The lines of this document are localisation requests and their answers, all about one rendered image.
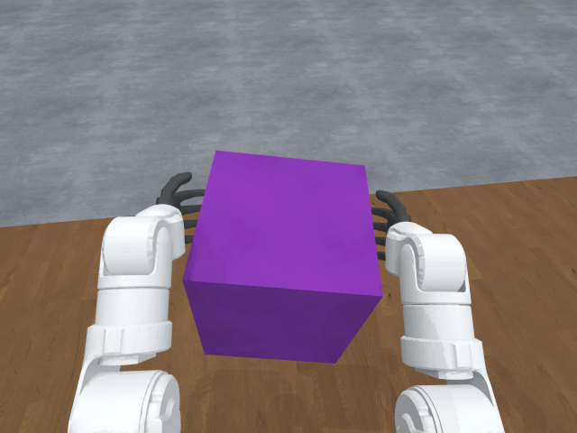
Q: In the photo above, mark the right robot hand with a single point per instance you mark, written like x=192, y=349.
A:
x=399, y=214

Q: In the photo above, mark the robot right forearm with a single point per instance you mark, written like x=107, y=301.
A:
x=439, y=337

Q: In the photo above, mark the carton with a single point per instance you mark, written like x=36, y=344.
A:
x=283, y=263

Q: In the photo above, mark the left robot upper arm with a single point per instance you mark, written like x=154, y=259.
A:
x=128, y=402

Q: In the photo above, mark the left robot hand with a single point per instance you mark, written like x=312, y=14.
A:
x=169, y=197

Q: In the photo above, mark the right robot upper arm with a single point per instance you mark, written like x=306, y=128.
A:
x=457, y=408

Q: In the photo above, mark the robot left forearm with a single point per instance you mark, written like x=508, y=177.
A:
x=133, y=304

